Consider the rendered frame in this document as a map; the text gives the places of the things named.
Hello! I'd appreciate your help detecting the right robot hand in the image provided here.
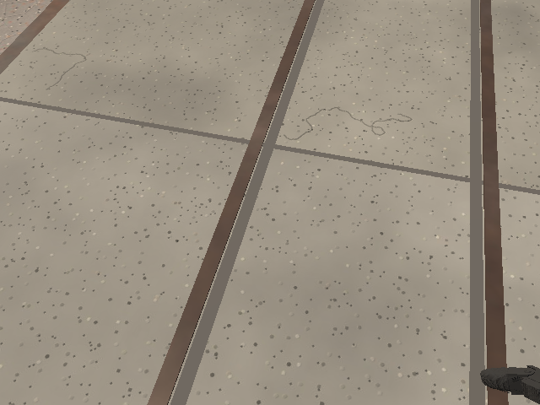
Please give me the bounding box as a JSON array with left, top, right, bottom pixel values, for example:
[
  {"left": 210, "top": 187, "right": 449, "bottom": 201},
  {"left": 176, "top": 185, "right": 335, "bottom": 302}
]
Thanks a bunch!
[{"left": 480, "top": 365, "right": 540, "bottom": 404}]

